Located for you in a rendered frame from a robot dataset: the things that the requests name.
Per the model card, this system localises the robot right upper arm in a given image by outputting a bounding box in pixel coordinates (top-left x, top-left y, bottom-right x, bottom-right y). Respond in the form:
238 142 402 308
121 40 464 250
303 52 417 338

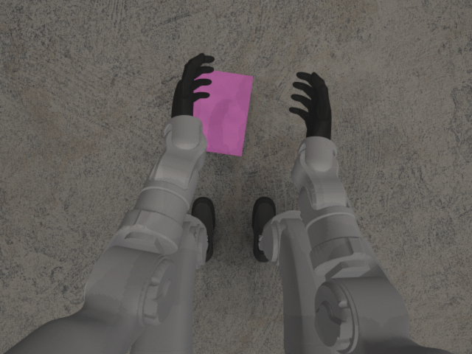
314 277 453 354

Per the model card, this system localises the robot left hand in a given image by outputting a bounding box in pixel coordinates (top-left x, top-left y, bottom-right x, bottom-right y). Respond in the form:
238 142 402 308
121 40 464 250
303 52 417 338
171 53 215 118

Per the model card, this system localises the left robot foot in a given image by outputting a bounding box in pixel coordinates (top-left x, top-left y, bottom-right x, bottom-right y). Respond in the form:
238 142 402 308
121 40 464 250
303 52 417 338
192 197 215 262

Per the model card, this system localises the left robot shin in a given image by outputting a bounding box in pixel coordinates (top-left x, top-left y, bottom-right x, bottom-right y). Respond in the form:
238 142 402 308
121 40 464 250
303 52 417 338
184 214 208 250

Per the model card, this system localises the carton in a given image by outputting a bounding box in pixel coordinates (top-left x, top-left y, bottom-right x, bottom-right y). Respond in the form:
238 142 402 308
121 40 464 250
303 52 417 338
193 71 253 156

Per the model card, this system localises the left robot forearm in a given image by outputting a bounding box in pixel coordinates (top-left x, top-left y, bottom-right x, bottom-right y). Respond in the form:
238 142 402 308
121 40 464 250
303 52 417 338
83 115 207 301

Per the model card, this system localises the robot right hand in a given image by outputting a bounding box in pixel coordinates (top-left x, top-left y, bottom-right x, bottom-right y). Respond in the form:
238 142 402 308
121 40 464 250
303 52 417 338
289 72 332 140

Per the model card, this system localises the robot left upper arm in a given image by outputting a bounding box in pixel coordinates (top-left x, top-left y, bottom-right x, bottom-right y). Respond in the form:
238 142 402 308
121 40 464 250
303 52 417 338
4 246 176 354

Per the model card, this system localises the right robot forearm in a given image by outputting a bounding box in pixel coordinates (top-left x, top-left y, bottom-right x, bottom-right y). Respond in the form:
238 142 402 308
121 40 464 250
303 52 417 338
291 136 410 326

